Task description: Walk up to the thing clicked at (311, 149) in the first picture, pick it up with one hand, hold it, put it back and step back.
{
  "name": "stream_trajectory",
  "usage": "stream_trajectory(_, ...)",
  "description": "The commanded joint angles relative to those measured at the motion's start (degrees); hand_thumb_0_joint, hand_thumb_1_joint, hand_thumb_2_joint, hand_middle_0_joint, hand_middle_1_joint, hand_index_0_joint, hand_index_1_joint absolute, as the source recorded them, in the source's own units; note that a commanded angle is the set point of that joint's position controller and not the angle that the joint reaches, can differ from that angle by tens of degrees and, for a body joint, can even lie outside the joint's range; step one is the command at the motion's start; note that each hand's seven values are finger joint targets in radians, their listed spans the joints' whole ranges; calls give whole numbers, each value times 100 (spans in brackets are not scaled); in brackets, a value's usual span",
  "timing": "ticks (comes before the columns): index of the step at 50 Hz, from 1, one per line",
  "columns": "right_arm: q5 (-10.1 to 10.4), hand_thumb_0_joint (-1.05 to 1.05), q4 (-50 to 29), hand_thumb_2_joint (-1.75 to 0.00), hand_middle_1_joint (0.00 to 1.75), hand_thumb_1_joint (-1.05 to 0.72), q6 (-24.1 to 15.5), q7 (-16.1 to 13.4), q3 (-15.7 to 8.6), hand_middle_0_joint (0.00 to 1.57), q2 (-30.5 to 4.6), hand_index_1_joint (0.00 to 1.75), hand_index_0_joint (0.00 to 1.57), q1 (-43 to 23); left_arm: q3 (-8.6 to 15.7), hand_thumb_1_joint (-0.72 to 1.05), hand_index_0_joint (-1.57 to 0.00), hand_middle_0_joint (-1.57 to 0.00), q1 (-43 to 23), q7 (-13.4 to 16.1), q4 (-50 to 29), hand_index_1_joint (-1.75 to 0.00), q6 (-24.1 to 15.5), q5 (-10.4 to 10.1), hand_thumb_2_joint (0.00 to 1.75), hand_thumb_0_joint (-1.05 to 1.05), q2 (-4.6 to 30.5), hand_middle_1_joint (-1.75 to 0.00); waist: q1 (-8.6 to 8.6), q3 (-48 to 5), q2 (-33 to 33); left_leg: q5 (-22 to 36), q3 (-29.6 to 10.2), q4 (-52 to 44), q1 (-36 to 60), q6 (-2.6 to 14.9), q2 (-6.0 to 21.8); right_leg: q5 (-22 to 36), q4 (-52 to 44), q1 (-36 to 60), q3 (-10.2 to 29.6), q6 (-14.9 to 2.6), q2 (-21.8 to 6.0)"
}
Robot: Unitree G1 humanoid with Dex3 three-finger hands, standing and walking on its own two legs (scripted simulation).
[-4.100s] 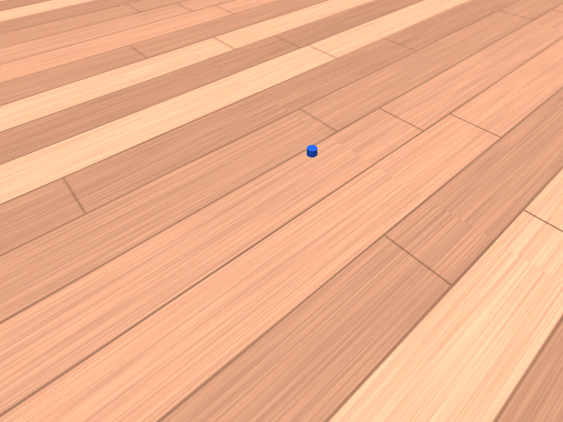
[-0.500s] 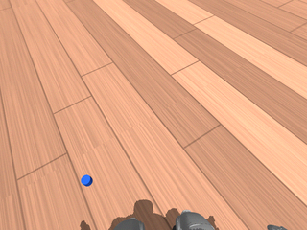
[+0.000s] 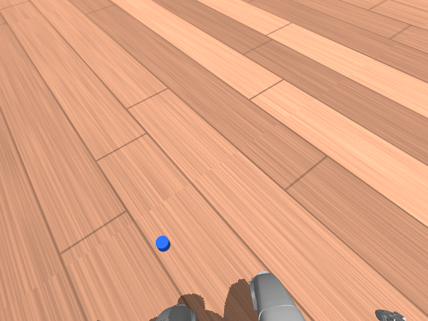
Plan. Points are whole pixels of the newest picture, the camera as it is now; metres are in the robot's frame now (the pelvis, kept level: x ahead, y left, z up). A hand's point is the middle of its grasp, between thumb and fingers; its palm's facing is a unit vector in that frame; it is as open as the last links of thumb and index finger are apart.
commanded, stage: walk up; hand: left
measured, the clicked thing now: (163, 243) +0.51 +0.26 -0.69
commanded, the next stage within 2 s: none
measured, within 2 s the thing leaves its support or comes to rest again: neither
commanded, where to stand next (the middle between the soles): +0.09 +0.05 m, yaw -8 degrees
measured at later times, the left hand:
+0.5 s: hand out of the picture +0.13 +0.36 -0.11, palm faces -0.19 -0.91 -0.38, open 7.4 cm
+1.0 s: hand out of the picture +0.13 +0.32 -0.10, palm faces -0.21 -0.91 -0.35, open 7.4 cm
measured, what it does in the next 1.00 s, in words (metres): steps on the spot: right foot, then left foot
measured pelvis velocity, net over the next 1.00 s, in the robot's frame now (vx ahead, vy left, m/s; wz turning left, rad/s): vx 0.01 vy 0.08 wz -0.21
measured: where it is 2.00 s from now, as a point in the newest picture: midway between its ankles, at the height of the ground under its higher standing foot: outside the picture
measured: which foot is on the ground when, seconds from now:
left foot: down 0.00-0.22, up 0.24-0.36, down 0.38-1.00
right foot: up 0.00-0.16, down 0.18-0.40, up 0.42-0.72, down 0.74-1.00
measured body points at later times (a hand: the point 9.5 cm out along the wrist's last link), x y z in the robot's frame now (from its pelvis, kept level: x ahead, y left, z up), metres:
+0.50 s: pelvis -0.01 +0.12 +0.04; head +0.00 +0.12 +0.49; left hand +0.14 +0.41 -0.08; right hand +0.00 -0.21 -0.07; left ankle +0.04 +0.21 -0.68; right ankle -0.02 -0.03 -0.65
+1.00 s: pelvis +0.01 +0.08 +0.05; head +0.03 +0.07 +0.50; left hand +0.14 +0.36 -0.08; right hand +0.00 -0.23 -0.09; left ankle +0.04 +0.21 -0.68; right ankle -0.03 -0.05 -0.68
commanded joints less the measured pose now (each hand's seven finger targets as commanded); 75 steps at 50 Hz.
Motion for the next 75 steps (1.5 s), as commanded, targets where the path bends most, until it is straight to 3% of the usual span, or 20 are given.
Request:
stream_trajectory(1, 15, 0, -585, -90, 30, -90, -236, -113, -411, 20, -1306, 30, 20, -202, 212, 90, -20, -20, 542, -79, -189, -30, -257, -60, 90, 0, 854, -30, 38, -516, 953, 1695, -1675, -2589, 789, 1086, 963, -217, -844, 384, -770, 79, -55)
stream_trajectory(5, 193, 0, -264, -90, 30, -90, -374, -228, -302, 20, -1348, 30, 20, 269, 125, 90, -20, -20, 124, -298, -503, -30, -246, 142, 90, 0, 646, -30, 8, -717, 123, 1516, -2440, -2833, 1184, 1122, 1673, -360, -2239, 1049, -446, -32, -45)
stream_trajectory(8, 344, 0, -81, -90, 30, -90, -534, -298, -96, 20, -1114, 30, 20, 145, 111, 90, -20, -20, 338, -392, -449, -30, -309, 159, 90, 0, 605, -30, 364, -960, -248, 2046, -1826, -2505, 694, 530, 1500, 597, -4143, 2727, -77, -262, -175)
stream_trajectory(9, 345, 0, -110, -90, 30, -90, -614, -295, -13, 20, -980, 30, 20, 44, 199, 90, -20, -20, 654, -380, -391, -30, -366, 182, 90, 0, 845, -30, 596, -1165, -464, 2600, -1377, -1855, -166, 148, 1179, 671, -4453, 3844, 822, -531, -569)
stream_trajectory(10, 314, 0, -91, -90, 30, -90, -656, -273, 21, 20, -813, 30, 20, -24, 286, 90, -20, -20, 564, -389, -423, -30, -389, 164, 90, 0, 1155, -30, 630, -1146, -1173, 1570, -502, -974, -1090, -375, 199, 736, -4493, 4215, 2527, -1225, -1574)
stream_trajectory(11, 259, 0, 5, -90, 30, -90, -633, -359, -70, 20, -1068, 30, 20, -167, 233, 90, -20, -20, 316, -413, -512, -30, -350, 97, 90, 0, 1149, -30, 523, -878, -924, -63, -469, -734, -814, -349, 128, 1145, -4412, 3378, 3052, -1797, -2220)
stream_trajectory(13, 277, 0, 197, -90, 30, -90, -624, -351, -88, 20, -1101, 30, 20, -172, 150, 90, -20, -20, 107, -458, -518, -30, -352, 48, 90, 0, 958, -30, 434, -656, -367, -478, -553, -279, -922, -124, 116, 1213, -4591, 3183, 2459, -1604, -2025)
stream_trajectory(17, 375, 0, 753, -90, 30, -90, -863, -323, -19, 20, -858, 30, 20, 617, -46, 90, -20, -20, -769, -594, -575, -30, -222, 101, 90, 0, 651, -30, -117, -870, -923, 1617, -5, -2440, 1518, 97, -179, 1723, -3961, 1633, 536, -602, -698)
stream_trajectory(19, 252, 0, 909, -90, 30, -90, -990, -457, -123, 20, -1280, 30, 20, 856, -178, 90, -20, -20, -842, -691, -617, -30, -50, 82, 90, 0, 171, -30, -228, -751, 15, 1063, -1946, -3552, 1990, 395, 951, 1337, -2442, 592, 68, -138, 43)
stream_trajectory(20, 321, 0, 743, -90, 30, -90, -1013, -482, -174, 20, -1707, 30, 20, 472, -76, 90, -20, -20, -493, -652, -506, -30, 53, 84, 90, 0, 405, -30, -24, -640, 384, 279, -3334, -4079, 1290, 1121, 2167, -372, -1980, 720, 19, 58, 62)
stream_trajectory(21, 323, 0, 739, -90, 30, -90, -999, -490, -229, 20, -1738, 30, 20, 224, 37, 90, -20, -20, -561, -638, -355, -30, 97, 132, 90, 0, 796, -30, 6, -264, -108, -223, -3522, -4176, 713, 1357, 2288, -480, -1459, 946, 317, 23, -93)
stream_trajectory(24, 293, 0, 838, -90, 30, -90, -1071, -559, -128, 20, -1521, 30, 20, 33, 70, 90, -20, -20, -368, -764, -58, -30, 160, 67, 90, 0, 599, -30, 174, -124, 22, -415, -2355, -4211, 797, 757, 1544, 174, -1517, 819, 470, 14, -159)
stream_trajectory(33, 203, 0, 933, -90, 30, -90, -944, -407, -20, 20, -1435, 30, 20, -457, 20, 90, -20, -20, -457, -881, 374, -30, 142, 84, 90, 0, 386, -30, 182, -418, 667, -187, -1156, -4025, 567, 795, 1257, 246, -3113, 2025, -564, 127, -281)
stream_trajectory(36, 299, 0, 969, -90, 30, -90, -820, -367, 86, 20, -1234, 30, 20, -471, 26, 90, -20, -20, -209, -841, 576, -30, 50, 143, 90, 0, 371, -30, 372, -700, 224, 346, -601, -3278, 298, 479, 864, 968, -4499, 3120, -763, 17, -101)
stream_trajectory(39, 422, 0, 1017, -90, 30, -90, -788, -381, 202, 20, -830, 30, 20, -582, 90, 90, -20, -20, -532, -794, 466, -30, -24, 162, 90, 0, 1070, -30, 324, -606, -1117, 175, -66, -1780, 166, 3, -155, -400, -5402, 2489, 1856, -804, -1566)
stream_trajectory(43, 431, 0, 1566, -90, 30, -90, -895, -406, 153, 20, -989, 30, 20, 124, -123, 90, -20, -20, -1487, -791, 269, -30, 21, 55, 90, 0, 515, -30, -148, -817, -833, 1485, -535, -3182, 1590, 149, 217, 1130, -4476, 1825, 239, -234, -934)
stream_trajectory(45, 396, 0, 1507, -90, 30, -90, -927, -393, 131, 20, -1314, 30, 20, -339, -180, 90, -20, -20, -1062, -811, 485, -30, 42, 23, 90, 0, 355, -30, 203, -880, -258, 1080, -1786, -3683, 1438, 583, 976, 1029, -3889, 2016, -290, 68, -394)
stream_trajectory(48, 430, 0, 1579, -90, 30, -90, -924, -392, 268, 20, -1033, 30, 20, -684, -144, 90, -20, -20, -953, -764, 722, -30, -65, 19, 90, 0, 429, -30, 352, -982, -420, 3195, -792, -3011, 1168, 273, 489, 2367, -4555, 2997, 40, -41, -702)
stream_trajectory(52, 479, 0, 1779, -90, 30, -90, -905, -441, 285, 20, -887, 30, 20, -599, -138, 90, -20, -20, -1149, -709, 798, -30, -68, -36, 90, 0, 474, -30, 216, -1347, -494, 3693, -411, -2850, 1615, 108, 275, 3812, -4463, 3213, -11, -134, -922)
stream_trajectory(75, 364, 0, 1862, -90, 30, -90, -826, -421, 304, 20, -784, 30, 20, -1100, -122, 90, -20, -20, -1835, -781, 796, -30, 54, 51, 90, 0, 307, -30, 233, -1271, -419, 3319, -496, -3560, 1727, 76, 374, 2581, -5164, 3509, -315, 50, -785)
